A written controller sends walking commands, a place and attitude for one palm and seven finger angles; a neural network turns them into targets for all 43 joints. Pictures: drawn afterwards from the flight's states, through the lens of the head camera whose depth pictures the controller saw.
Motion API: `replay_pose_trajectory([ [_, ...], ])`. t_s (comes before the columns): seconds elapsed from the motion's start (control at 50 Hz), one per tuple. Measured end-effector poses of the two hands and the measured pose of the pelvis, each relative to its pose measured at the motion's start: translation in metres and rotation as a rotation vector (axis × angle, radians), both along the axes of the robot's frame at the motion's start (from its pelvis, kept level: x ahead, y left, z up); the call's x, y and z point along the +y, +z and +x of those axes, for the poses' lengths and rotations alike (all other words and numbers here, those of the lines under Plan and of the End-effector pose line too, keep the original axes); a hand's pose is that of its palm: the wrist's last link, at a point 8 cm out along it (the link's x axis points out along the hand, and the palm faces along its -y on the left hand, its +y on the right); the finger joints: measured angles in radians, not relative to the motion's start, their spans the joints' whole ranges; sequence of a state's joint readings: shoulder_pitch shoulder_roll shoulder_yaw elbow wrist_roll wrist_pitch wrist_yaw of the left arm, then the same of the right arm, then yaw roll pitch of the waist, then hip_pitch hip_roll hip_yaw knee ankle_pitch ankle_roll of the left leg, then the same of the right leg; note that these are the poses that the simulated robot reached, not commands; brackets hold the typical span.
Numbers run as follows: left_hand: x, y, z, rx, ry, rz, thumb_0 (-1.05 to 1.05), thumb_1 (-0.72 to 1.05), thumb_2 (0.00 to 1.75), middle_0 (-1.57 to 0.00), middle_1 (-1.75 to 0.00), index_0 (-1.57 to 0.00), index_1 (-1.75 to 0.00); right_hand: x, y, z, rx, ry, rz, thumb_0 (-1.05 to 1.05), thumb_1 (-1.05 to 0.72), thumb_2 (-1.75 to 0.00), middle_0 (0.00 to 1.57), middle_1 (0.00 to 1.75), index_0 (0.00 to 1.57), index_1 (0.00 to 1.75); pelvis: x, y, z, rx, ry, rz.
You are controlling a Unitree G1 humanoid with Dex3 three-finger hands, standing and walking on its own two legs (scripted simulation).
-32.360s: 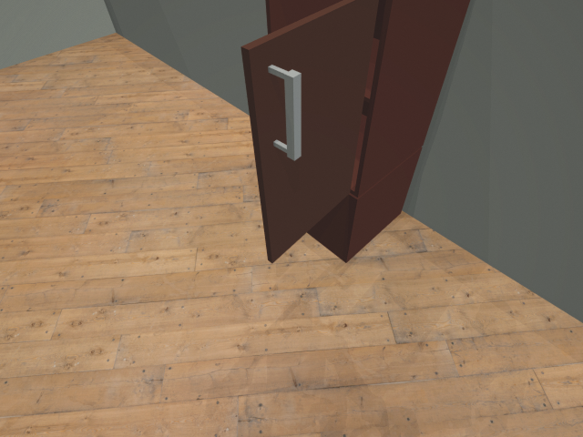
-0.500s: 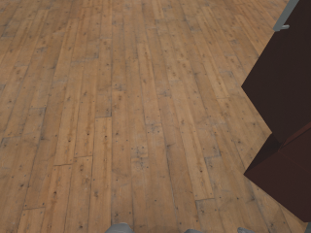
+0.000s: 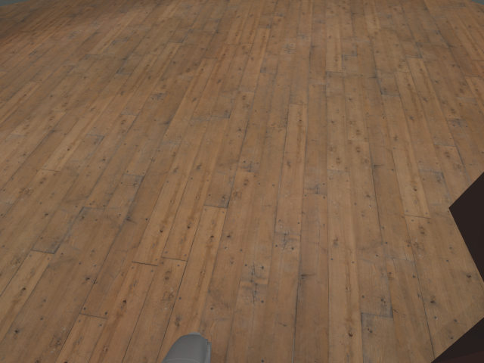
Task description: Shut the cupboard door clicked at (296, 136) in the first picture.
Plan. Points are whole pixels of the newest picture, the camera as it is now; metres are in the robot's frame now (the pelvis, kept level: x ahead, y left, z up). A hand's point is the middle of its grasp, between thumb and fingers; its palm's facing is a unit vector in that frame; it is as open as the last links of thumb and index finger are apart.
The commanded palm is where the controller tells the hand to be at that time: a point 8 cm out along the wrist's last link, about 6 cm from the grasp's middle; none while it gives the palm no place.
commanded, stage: walk to a spot facing it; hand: left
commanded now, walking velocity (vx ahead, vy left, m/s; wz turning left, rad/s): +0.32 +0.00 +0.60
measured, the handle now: out of the picture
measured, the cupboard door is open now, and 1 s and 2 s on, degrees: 58 58 58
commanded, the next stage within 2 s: turn to face it in 0.90 s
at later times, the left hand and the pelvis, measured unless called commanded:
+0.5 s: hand (115, 320) +0.22 +0.27 -0.17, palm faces +0.25 -0.95 -0.21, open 7.4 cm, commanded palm none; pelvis +0.18 +0.06 -0.01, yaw +13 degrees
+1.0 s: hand (142, 255) +0.36 +0.26 -0.17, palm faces +0.44 -0.87 -0.23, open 7.2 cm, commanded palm none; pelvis +0.40 +0.06 -0.01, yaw +26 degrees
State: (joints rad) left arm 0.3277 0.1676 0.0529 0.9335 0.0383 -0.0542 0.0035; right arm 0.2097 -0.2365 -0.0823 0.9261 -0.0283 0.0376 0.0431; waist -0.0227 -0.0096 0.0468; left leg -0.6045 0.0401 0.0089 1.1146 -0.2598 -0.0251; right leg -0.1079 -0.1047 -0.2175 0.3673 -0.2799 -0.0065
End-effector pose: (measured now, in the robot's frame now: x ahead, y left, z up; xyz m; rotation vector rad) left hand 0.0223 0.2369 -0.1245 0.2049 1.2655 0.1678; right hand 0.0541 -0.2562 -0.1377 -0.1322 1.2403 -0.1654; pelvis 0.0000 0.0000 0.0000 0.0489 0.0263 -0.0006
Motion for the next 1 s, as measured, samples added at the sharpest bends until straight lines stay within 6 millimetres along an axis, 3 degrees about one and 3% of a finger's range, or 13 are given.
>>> replay_pose_trajectory([
  [0.08, -0.006, -0.009, -0.016, 0.051, 0.105, -0.034, 0.0, 0.9, 0.9, -0.2, -0.3, -0.2, -0.3, 0.015, -0.003, 0.057, 0.006, 0.112, 0.001, 0.0, -0.91, -0.9, 0.2, 0.3, 0.2, 0.3, 0.005, -0.004, 0.024, -0.007, 0.07, -0.014],
  [0.16, -0.003, -0.023, -0.033, 0.136, 0.203, -0.067, 0.0, 0.9, 0.9, -0.2, -0.3, -0.2, -0.3, 0.045, -0.005, 0.131, -0.044, 0.229, 0.002, 0.0, -0.91, -0.9, 0.2, 0.3, 0.19, 0.3, 0.017, -0.013, 0.053, -0.014, 0.121, -0.025],
  [0.22, 0.008, -0.039, -0.038, 0.208, 0.248, -0.091, 0.0, 0.9, 0.9, -0.2, -0.3, -0.2, -0.3, 0.072, -0.008, 0.187, -0.141, 0.29, -0.007, 0.0, -0.91, -0.9, 0.2, 0.3, 0.2, 0.3, 0.035, -0.028, 0.08, -0.022, 0.144, -0.03],
  [0.26, 0.021, -0.05, -0.031, 0.239, 0.261, -0.1, 0.0, 0.9, 0.9, -0.2, -0.3, -0.2, -0.3, 0.084, -0.013, 0.213, -0.207, 0.3, -0.023, 0.0, -0.91, -0.9, 0.2, 0.3, 0.2, 0.3, 0.046, -0.039, 0.094, -0.028, 0.165, -0.047],
  [0.3, 0.037, -0.053, -0.008, 0.221, 0.265, -0.083, 0.01, 0.9, 0.9, -0.2, -0.3, -0.2, -0.3, 0.091, -0.011, 0.223, -0.211, 0.304, -0.034, 0.0, -0.91, -0.9, 0.2, 0.3, 0.2, 0.3, 0.051, -0.038, 0.105, -0.043, 0.171, -0.032],
  [0.34, 0.052, -0.049, 0.028, 0.15, 0.262, -0.059, 0.01, 0.9, 0.9, -0.2, -0.3, -0.2, -0.3, 0.094, -0.007, 0.224, -0.18, 0.307, -0.043, 0.0, -0.91, -0.9, 0.2, 0.3, 0.2, 0.3, 0.054, -0.032, 0.118, -0.043, 0.182, -0.03],
  [0.48, 0.082, -0.015, 0.16, -0.11, 0.219, -0.017, 0.0, 0.91, 0.9, -0.2, -0.3, -0.19, -0.3, 0.099, -0.004, 0.21, -0.016, 0.267, -0.026, 0.0, -0.91, -0.9, 0.2, 0.3, 0.2, 0.3, 0.062, -0.01, 0.169, -0.028, 0.229, -0.037],
  [0.62, 0.075, -0.001, 0.271, -0.199, 0.161, -0.013, 0.0, 0.91, 0.9, -0.2, -0.3, -0.19, -0.3, 0.09, -0.012, 0.206, 0.147, 0.186, 0.014, 0.0, -0.9, -0.9, 0.21, 0.3, 0.2, 0.3, 0.054, -0.008, 0.238, -0.014, 0.242, -0.019],
  [0.7, 0.062, -0.008, 0.328, -0.224, 0.134, -0.006, 0.0, 0.9, 0.9, -0.2, -0.3, -0.19, -0.3, 0.077, -0.026, 0.221, 0.234, 0.151, 0.026, 0.0, -0.9, -0.9, 0.21, 0.3, 0.2, 0.3, 0.043, -0.02, 0.286, -0.01, 0.247, -0.01],
  [0.74, 0.054, -0.01, 0.344, -0.233, 0.144, -0.008, 0.0, 0.9, 0.9, -0.2, -0.3, -0.19, -0.3, 0.07, -0.029, 0.237, 0.27, 0.159, 0.023, 0.0, -0.9, -0.9, 0.21, 0.3, 0.2, 0.3, 0.041, -0.021, 0.304, -0.015, 0.265, -0.028],
  [0.84, 0.039, -0.009, 0.341, -0.175, 0.274, -0.031, 0.0, 0.91, 0.9, -0.2, -0.3, -0.2, -0.3, 0.065, -0.015, 0.315, 0.242, 0.234, -0.007, 0.0, -0.91, -0.9, 0.2, 0.3, 0.2, 0.3, 0.042, -0.009, 0.347, -0.018, 0.333, -0.027],
  [0.88, 0.047, -0.006, 0.335, -0.162, 0.353, -0.003, -0.02, 0.94, 0.9, -0.21, -0.3, -0.2, -0.3, 0.069, -0.01, 0.355, 0.203, 0.277, -0.016, 0.0, -0.91, -0.9, 0.2, 0.3, 0.2, 0.3, 0.044, -0.005, 0.363, -0.014, 0.367, -0.028],
  [1.0, 0.06, -0.015, 0.313, -0.034, 0.451, -0.003, -0.02, 0.94, 0.9, -0.2, -0.3, -0.2, -0.3, 0.108, -0.004, 0.484, 0.059, 0.43, -0.029, 0.0, -0.91, -0.9, 0.2, 0.3, 0.19, 0.3, 0.06, -0.006, 0.402, -0.016, 0.453, -0.034],
])
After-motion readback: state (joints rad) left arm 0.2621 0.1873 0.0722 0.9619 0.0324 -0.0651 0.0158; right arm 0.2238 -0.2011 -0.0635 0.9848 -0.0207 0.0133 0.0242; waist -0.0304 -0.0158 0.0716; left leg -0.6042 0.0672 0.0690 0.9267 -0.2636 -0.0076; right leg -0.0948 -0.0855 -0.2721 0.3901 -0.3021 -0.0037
